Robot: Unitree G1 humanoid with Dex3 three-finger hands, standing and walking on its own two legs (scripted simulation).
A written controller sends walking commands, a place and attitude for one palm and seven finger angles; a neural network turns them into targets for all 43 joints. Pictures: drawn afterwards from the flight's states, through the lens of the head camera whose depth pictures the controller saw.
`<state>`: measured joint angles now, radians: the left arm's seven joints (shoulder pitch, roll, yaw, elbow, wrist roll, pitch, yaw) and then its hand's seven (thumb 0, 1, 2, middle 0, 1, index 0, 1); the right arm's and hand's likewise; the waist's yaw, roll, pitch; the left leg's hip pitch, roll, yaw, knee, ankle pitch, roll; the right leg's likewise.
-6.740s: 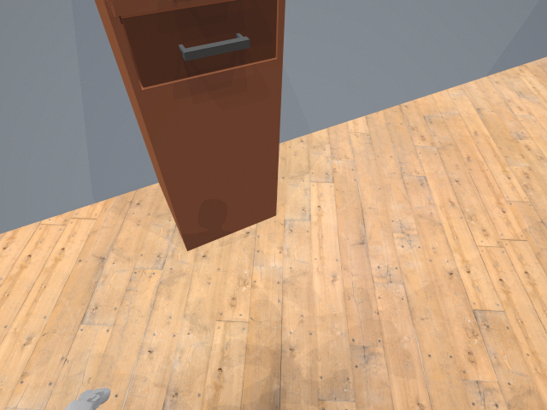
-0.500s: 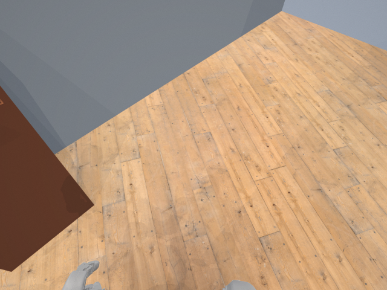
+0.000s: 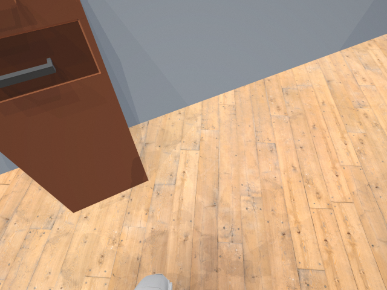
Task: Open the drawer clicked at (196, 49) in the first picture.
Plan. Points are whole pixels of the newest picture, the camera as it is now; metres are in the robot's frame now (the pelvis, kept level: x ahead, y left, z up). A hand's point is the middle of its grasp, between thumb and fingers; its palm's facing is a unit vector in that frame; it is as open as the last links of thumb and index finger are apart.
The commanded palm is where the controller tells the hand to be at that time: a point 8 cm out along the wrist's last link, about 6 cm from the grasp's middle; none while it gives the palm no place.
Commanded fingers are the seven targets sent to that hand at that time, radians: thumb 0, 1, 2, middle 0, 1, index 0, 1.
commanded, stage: turn to face it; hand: left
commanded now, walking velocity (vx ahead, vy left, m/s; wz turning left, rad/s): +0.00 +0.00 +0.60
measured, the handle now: (20, 72) +0.62 +0.51 +0.09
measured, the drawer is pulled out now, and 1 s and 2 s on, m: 0.00 0.00 0.00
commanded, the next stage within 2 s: take the last steps up to it in 0.84 s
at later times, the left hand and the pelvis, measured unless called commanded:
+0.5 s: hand out of the picture +0.06 +0.29 -0.15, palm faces +0.30 -0.92 -0.25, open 7.4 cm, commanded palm none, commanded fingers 0.00 0.90 0.90 -0.20 -0.30 -0.20 -0.30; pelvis +0.00 +0.05 +0.00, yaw +16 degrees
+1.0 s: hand out of the picture -0.04 +0.18 -0.14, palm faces +0.51 -0.81 -0.28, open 7.4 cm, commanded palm none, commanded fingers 0.00 0.90 0.90 -0.20 -0.30 -0.20 -0.30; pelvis +0.00 -0.02 +0.01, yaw +30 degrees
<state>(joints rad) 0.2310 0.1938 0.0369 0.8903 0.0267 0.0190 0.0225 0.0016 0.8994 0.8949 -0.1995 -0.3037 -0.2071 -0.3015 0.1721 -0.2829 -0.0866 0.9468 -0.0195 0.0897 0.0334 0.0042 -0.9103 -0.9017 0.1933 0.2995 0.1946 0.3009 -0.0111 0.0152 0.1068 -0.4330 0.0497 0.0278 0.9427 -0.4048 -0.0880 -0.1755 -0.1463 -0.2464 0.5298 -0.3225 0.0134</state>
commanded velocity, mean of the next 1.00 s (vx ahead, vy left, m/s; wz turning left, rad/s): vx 0.02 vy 0.00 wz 0.41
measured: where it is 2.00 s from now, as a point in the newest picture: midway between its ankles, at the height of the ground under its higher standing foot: (174, 278)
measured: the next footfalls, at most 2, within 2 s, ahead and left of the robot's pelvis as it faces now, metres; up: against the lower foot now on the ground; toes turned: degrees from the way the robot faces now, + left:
left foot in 0.10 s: +0.04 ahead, +0.13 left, +0.00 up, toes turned +9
right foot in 0.70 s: +0.08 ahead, -0.08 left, +0.00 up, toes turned +22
